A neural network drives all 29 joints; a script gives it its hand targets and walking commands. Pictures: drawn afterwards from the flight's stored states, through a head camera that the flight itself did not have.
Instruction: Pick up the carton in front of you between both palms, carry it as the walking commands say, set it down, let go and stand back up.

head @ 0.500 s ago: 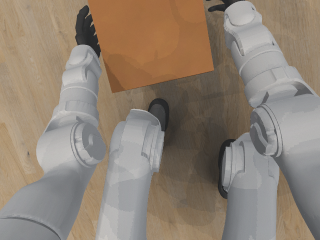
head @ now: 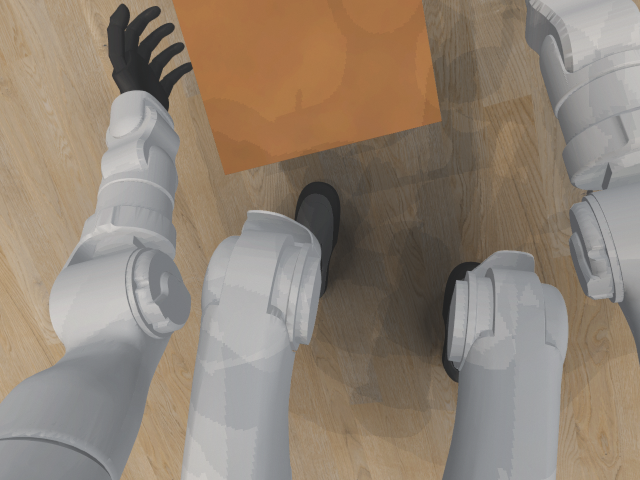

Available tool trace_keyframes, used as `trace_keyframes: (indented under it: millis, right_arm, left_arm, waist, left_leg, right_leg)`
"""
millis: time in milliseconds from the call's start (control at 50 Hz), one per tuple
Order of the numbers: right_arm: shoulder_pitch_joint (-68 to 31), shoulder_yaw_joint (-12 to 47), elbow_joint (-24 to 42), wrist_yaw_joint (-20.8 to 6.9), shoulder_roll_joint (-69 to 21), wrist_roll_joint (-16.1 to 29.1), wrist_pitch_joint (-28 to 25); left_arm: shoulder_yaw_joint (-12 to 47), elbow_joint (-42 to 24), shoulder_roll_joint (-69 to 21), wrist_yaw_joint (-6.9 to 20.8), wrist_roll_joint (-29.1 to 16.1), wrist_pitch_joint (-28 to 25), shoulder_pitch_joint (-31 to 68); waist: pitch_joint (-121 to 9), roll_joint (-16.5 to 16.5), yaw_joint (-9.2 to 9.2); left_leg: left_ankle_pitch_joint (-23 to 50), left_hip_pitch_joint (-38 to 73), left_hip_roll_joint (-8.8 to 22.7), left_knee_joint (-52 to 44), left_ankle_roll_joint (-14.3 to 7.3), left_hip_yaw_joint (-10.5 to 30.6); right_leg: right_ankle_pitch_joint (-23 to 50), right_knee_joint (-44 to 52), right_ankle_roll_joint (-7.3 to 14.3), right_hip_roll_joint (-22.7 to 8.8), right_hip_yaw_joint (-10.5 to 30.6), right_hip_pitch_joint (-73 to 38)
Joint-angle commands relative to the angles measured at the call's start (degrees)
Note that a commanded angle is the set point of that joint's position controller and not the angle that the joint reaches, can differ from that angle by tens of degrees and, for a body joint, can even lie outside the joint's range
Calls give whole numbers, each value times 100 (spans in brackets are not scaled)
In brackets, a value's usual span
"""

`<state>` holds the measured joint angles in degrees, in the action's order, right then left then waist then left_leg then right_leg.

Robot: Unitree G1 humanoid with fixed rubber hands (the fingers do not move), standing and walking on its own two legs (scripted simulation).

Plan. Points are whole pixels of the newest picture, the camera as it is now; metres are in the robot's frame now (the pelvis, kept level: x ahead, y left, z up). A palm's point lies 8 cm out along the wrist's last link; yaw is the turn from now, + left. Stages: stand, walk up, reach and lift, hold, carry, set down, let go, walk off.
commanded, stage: set down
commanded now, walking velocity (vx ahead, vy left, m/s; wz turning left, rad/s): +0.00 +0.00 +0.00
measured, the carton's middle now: (324, 59) +0.48 +0.15 -0.26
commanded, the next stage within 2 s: let go in 1.02 s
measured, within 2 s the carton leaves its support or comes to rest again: neither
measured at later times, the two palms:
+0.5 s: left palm (2, 69) +0.41 +0.33 -0.03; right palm out of the picture +0.58 -0.02 -0.01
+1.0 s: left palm out of the picture +0.41 +0.33 +0.12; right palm out of the picture +0.58 -0.03 +0.12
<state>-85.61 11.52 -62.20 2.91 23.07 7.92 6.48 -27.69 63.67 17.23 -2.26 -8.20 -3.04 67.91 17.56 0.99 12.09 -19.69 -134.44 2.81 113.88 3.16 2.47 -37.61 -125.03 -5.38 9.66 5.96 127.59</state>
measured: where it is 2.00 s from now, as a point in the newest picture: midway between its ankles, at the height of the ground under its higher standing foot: (386, 302)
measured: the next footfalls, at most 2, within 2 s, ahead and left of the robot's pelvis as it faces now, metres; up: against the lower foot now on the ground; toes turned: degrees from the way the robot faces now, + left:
none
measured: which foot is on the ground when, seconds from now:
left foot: down 0.00-1.00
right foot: down 0.00-1.00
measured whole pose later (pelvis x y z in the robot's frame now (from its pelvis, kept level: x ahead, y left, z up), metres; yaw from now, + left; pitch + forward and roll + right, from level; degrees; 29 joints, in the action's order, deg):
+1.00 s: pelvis +0.03 +0.01 +0.21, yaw +2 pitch +45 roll -2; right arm -65.3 -7.1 -52.3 -1.0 17.3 -2.7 12.7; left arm -23.2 32.6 6.2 -3.4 -2.9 10.8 46.4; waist -4.9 4.8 12.4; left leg -13.9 -103.0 -0.1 71.9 1.8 3.5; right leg -29.2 -79.6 -2.9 2.9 3.5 95.5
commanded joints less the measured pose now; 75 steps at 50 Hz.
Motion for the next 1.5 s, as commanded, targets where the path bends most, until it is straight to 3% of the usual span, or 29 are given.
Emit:
trace_keyframes:
  millis: [0,60,80,100,220,280,300,340,420,460,480,500,540,620,640,720,740,760,780,820,840,920,940,1000,1120,1240,1360,1420,1480]
  right_arm:
    - [-1450,-148,905,31,-181,-174,36]
    - [-1836,-555,1284,74,-24,-284,195]
    - [-1843,-664,1860,113,100,-288,195]
    - [-1562,-736,1585,165,135,-405,206]
    - [-1016,-1265,1241,65,217,-759,433]
    - [-494,-1376,1185,1,211,-698,405]
    - [-725,-1405,949,-113,-70,-604,447]
    - [-641,-1927,962,-92,469,-877,404]
    - [-651,-1951,1076,-185,602,-965,328]
    - [-435,-1823,786,-242,373,-774,386]
    - [-576,-1492,1168,-276,131,-833,388]
    - [-726,-2008,850,-306,405,-792,377]
    - [-402,-1757,1057,-290,183,-937,424]
    - [-433,-1598,1290,-359,251,-643,475]
    - [-451,-1766,1606,-319,431,-972,545]
    - [13,-1477,1689,-297,-203,-775,720]
    - [29,-1897,1732,-299,-82,-805,719]
    - [98,-1705,1744,-303,8,-1001,678]
    - [24,-2074,1150,-322,399,-1292,661]
    - [-16,-2249,1583,-335,339,-1206,630]
    - [129,-1554,2029,-330,-397,-899,607]
    - [275,-2152,1418,-427,63,-1092,499]
    - [644,-1857,1482,-432,-90,-1019,476]
    - [494,-1903,1331,-364,-45,-1089,528]
    - [1576,-2519,1617,-262,-159,-1476,392]
    - [3341,-2427,2374,129,-1326,-1736,149]
    - [4792,-2463,3297,504,-1869,-1714,-154]
    - [5212,-2399,3783,523,-1470,-1574,-413]
    - [6164,-2066,3522,367,-1629,-1225,-492]
  left_arm:
    - [451,-729,424,78,-422,141,715]
    - [-68,-1615,980,-115,-38,240,599]
    - [95,-2092,824,-177,-165,353,842]
    - [19,-1674,767,-114,-44,356,77]
    - [511,-2476,201,-316,-10,906,411]
    - [297,-2433,-22,-362,234,971,-557]
    - [611,-2908,-38,-372,153,980,273]
    - [558,-2892,-167,-372,229,1067,628]
    - [259,-3045,-119,-435,510,1048,-189]
    - [407,-2897,-287,-384,371,1144,-62]
    - [723,-3085,-446,-376,56,1165,-124]
    - [804,-2841,-653,-334,127,1171,128]
    - [399,-3121,-328,-343,340,1135,-236]
    - [204,-2988,-303,-290,512,1228,-658]
    - [152,-4122,-11,-403,590,1197,-707]
    - [275,-3557,-47,-144,446,1373,-973]
    - [592,-3909,-493,-143,294,1398,-598]
    - [213,-3573,-158,-130,573,1395,-1072]
    - [566,-3302,-674,-126,360,1442,-1035]
    - [446,-3856,-395,-109,401,1382,-979]
    - [303,-4035,-165,-106,553,1265,-965]
    - [684,-3838,-777,-156,408,1307,-1074]
    - [247,-3616,-228,-98,660,1283,-1264]
    - [303,-3535,-372,-102,669,1211,-1759]
    - [521,-3957,-593,212,803,1149,-1979]
    - [666,-4100,-246,567,1405,832,-3371]
    - [1416,-4089,-545,907,1322,695,-4619]
    - [2035,-4617,-519,920,1000,542,-5521]
    - [2195,-4599,-481,866,952,497,-6084]
  waist:
    - [-6627,1492,619]
    - [-7190,1347,1092]
    - [-7680,1174,532]
    - [-7693,1092,926]
    - [-7487,898,199]
    - [-7653,106,779]
    - [-6929,549,403]
    - [-6776,-199,20]
    - [-7520,313,549]
    - [-7284,122,512]
    - [-7363,821,345]
    - [-6903,140,335]
    - [-7647,868,242]
    - [-7653,773,932]
    - [-8509,914,573]
    - [-8325,1166,612]
    - [-7923,495,269]
    - [-8253,874,673]
    - [-7651,781,67]
    - [-7946,619,119]
    - [-7855,963,689]
    - [-7777,624,179]
    - [-7752,897,563]
    - [-7844,768,686]
    - [-7821,471,-29]
    - [-7487,363,214]
    - [-6472,-7,-377]
    - [-6241,-65,-210]
    - [-5360,-352,-260]
  left_leg:
    - [2133,4694,-106,-422,58,-526]
    - [1894,5207,-244,-541,41,-715]
    - [1743,5587,-262,-738,81,-664]
    - [1807,5618,-269,-678,-28,-799]
    - [584,5923,-463,-1515,166,-781]
    - [654,6476,-549,-1797,210,-955]
    - [897,5589,-553,-1868,164,-854]
    - [463,6334,-428,-2106,247,-731]
    - [1452,6541,-599,-2221,169,-829]
    - [856,6378,-517,-2395,207,-878]
    - [641,6360,-508,-2688,207,-646]
    - [708,6079,-481,-2634,324,-852]
    - [1429,6421,-547,-2563,120,-791]
    - [1406,6673,-672,-3046,99,-963]
    - [1046,6978,-631,-3329,225,-884]
    - [1473,6929,-661,-3506,38,-1035]
    - [1909,6960,-613,-3376,164,-1105]
    - [1722,7639,-665,-3731,16,-850]
    - [1473,7182,-643,-3872,248,-902]
    - [1587,7476,-613,-4010,220,-934]
    - [1814,7603,-678,-4106,24,-954]
    - [2110,8256,-637,-4386,115,-835]
    - [2514,8001,-631,-4420,46,-879]
    - [2363,8120,-611,-4822,95,-853]
    - [2915,9000,-579,-5334,94,-896]
    - [3315,9915,-638,-6045,-156,-621]
    - [2499,10849,-567,-6628,-135,-540]
    - [3693,12365,-475,-6953,-227,-91]
    - [2641,12158,-475,-7360,-158,-281]
  right_leg:
    - [1151,1395,193,-622,-673,-1896]
    - [575,1475,152,-573,-773,-1928]
    - [732,1466,200,-525,-1027,-2507]
    - [515,1679,217,-521,-876,-2104]
    - [-104,2195,392,-355,-1233,-2214]
    - [-274,2499,428,-247,-1209,-1841]
    - [-34,2604,483,-286,-1076,-1963]
    - [-209,2867,583,-254,-1178,-1416]
    - [171,3112,525,-279,-1028,-1861]
    - [-47,3429,595,-210,-988,-2024]
    - [47,3334,486,-254,-1210,-2300]
    - [185,3461,587,-253,-1055,-2104]
    - [563,3717,397,-241,-1050,-2627]
    - [475,4032,411,-137,-1031,-2882]
    - [486,3974,416,-176,-1145,-3558]
    - [812,4389,374,-224,-1053,-4048]
    - [1066,4487,391,-244,-1012,-3710]
    - [708,4745,314,-220,-1037,-3607]
    - [751,4810,411,-222,-1128,-3711]
    - [959,4943,376,-272,-1107,-4089]
    - [949,5073,359,-191,-943,-4019]
    - [1179,5436,428,-205,-995,-4410]
    - [1311,5632,375,-275,-885,-4187]
    - [1503,5729,352,-223,-855,-5062]
    - [2094,6704,373,-281,-796,-5496]
    - [2544,7389,263,-262,-693,-6280]
    - [2165,8119,267,-202,-808,-7037]
    - [2088,8446,303,-199,-951,-6780]
    - [1786,8909,410,-282,-756,-7473]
